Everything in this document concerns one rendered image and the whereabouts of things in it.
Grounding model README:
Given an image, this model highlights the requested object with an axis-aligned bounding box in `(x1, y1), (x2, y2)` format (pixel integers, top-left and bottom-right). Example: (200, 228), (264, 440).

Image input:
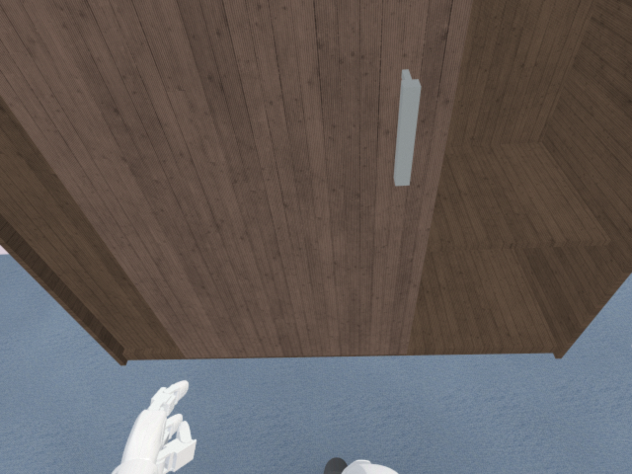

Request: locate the wardrobe door
(0, 95), (178, 349)
(0, 0), (473, 358)

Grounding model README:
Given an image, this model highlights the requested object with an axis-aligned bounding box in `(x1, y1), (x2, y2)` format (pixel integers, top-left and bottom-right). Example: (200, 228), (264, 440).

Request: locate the handle
(394, 69), (422, 186)

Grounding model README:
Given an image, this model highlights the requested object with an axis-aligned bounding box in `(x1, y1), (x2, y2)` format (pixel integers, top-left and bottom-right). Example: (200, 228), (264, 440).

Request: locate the left robot hand
(121, 380), (197, 474)

